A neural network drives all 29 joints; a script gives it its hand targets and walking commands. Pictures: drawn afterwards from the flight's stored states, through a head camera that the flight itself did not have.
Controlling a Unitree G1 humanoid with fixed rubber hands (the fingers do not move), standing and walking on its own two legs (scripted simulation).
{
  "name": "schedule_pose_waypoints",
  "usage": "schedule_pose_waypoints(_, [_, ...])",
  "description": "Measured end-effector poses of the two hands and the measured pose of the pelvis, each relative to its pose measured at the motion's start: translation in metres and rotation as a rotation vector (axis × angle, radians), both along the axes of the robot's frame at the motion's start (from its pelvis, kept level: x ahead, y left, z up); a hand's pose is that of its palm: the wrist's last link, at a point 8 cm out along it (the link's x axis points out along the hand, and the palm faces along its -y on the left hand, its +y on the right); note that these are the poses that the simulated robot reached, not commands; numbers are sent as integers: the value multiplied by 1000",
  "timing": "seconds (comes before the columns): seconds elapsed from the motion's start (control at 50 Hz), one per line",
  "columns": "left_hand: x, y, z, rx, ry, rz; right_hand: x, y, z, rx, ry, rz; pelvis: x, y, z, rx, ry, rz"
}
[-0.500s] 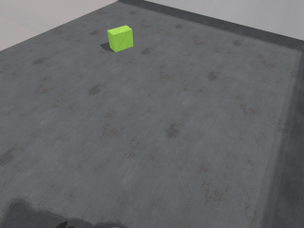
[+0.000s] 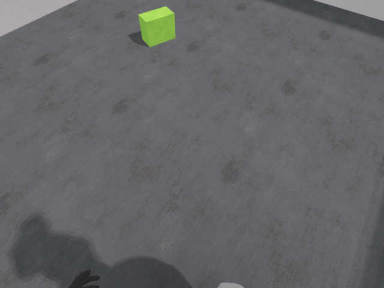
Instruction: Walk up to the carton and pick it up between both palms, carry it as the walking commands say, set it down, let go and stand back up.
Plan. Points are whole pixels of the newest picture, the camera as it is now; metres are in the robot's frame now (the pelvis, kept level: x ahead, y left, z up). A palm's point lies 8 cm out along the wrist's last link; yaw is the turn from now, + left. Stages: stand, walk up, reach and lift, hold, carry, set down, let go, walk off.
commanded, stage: walk up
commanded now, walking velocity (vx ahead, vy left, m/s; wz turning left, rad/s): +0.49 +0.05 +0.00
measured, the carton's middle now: (157, 26) +2.14 +0.17 -0.65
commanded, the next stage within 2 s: none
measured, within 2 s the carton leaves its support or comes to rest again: neither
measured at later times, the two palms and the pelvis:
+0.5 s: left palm (81, 195) +0.36 +0.27 -0.12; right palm (275, 242) +0.22 -0.22 -0.13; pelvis +0.24 +0.03 +0.00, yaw +0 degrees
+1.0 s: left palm (77, 152) +0.51 +0.32 -0.15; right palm (235, 136) +0.54 -0.17 -0.13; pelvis +0.47 +0.07 -0.01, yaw -1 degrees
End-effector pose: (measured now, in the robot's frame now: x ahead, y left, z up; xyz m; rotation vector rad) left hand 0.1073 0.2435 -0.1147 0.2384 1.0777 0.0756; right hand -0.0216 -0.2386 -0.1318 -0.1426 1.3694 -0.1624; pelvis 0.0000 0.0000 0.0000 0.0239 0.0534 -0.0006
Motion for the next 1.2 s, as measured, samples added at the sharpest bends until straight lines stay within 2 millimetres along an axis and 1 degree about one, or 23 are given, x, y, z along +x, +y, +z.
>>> schedule_pose_waypoints(0.08, [1, 12, 5, 15, 65, 59, 84, 5, 4, 12, -115, 45, 36, 4, 8, 3, -28, 1])
schedule_pose_waypoints(0.14, [8, 23, 2, 12, 108, 104, 150, 14, 9, 21, -197, 84, 64, 11, 9, -6, -40, -2])
schedule_pose_waypoints(0.2, [26, 35, -9, -1, 145, 130, 207, 27, 9, 15, -250, 114, 93, 23, 4, -22, -33, -2])
schedule_pose_waypoints(0.24, [44, 44, -23, -14, 157, 133, 235, 35, 4, 1, -271, 121, 113, 32, -6, -36, -27, -4])
schedule_pose_waypoints(0.26, [55, 46, -28, -19, 159, 131, 243, 38, 2, -4, -274, 117, 123, 36, -9, -37, -32, -9])
schedule_pose_waypoints(0.3, [81, 49, -28, -26, 143, 124, 251, 40, 3, -15, -257, 105, 143, 40, -9, -35, -38, -7])
schedule_pose_waypoints(0.4, [163, 46, -14, -26, 49, 85, 244, 35, 7, -29, -138, 62, 189, 39, -1, -31, -24, -6])
schedule_pose_waypoints(0.48, [234, 31, -5, -23, -17, 28, 241, 26, 5, -26, -50, 14, 226, 29, -1, -17, -3, -6])
schedule_pose_waypoints(0.52, [268, 20, -4, -18, -46, -2, 245, 20, -1, -16, -17, -6, 246, 21, -5, -6, 4, -5])
schedule_pose_waypoints(0.56, [295, 10, -4, -7, -66, -18, 256, 14, -9, 0, 12, -13, 267, 13, -10, 4, 6, -1])
schedule_pose_waypoints(0.58, [303, 7, -2, -1, -66, -20, 266, 12, -11, 8, 15, -11, 277, 10, -10, 6, 2, 0])
schedule_pose_waypoints(0.62, [310, 6, 1, 8, -46, -9, 295, 9, -10, 16, -15, -3, 296, 6, -6, 13, -13, -3])
schedule_pose_waypoints(0.7, [311, 16, 11, 38, 21, 46, 368, 12, -2, 33, -111, 27, 332, 7, 6, 21, -46, 0])
schedule_pose_waypoints(0.78, [315, 33, 15, 49, 79, 108, 441, 24, 6, 59, -187, 65, 366, 16, 14, 13, -67, -6])
schedule_pose_waypoints(0.86, [332, 50, 8, 34, 123, 153, 504, 40, 12, 59, -236, 100, 403, 31, 13, -7, -74, -9])
schedule_pose_waypoints(0.92, [357, 65, -8, 12, 155, 160, 542, 55, 10, 40, -242, 109, 433, 48, 5, -32, -54, -10])
schedule_pose_waypoints(0.96, [379, 76, -25, -5, 162, 153, 559, 64, 1, 16, -238, 103, 453, 61, -7, -49, -51, -16])
schedule_pose_waypoints(0.98, [392, 79, -31, -13, 161, 150, 564, 68, -1, 5, -233, 94, 463, 66, -11, -50, -61, -20])
schedule_pose_waypoints(1.0, [406, 80, -33, -21, 154, 148, 566, 70, 0, -5, -222, 87, 473, 69, -11, -48, -63, -15])
schedule_pose_waypoints(1.06, [453, 82, -25, -30, 101, 120, 565, 72, 4, -22, -154, 71, 500, 74, -6, -42, -53, -3])
schedule_pose_waypoints(1.12, [501, 82, -15, -27, 47, 96, 565, 72, 7, -26, -86, 50, 526, 75, -1, -36, -34, 1])
schedule_pose_waypoints(1.2, [564, 70, -7, -30, -5, 45, 571, 66, 8, -29, -23, 11, 560, 68, 1, -26, -14, 2])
